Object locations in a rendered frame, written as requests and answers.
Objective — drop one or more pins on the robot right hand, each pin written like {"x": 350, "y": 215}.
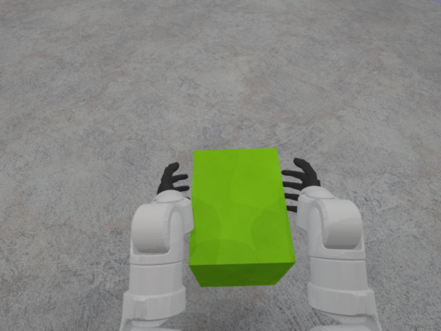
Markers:
{"x": 308, "y": 178}

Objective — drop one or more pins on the robot left forearm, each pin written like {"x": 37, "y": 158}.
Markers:
{"x": 155, "y": 290}

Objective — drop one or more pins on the robot left hand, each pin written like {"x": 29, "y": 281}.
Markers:
{"x": 167, "y": 179}

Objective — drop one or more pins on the carton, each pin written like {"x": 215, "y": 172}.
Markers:
{"x": 241, "y": 232}

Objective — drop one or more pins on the robot right forearm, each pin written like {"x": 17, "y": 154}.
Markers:
{"x": 336, "y": 245}

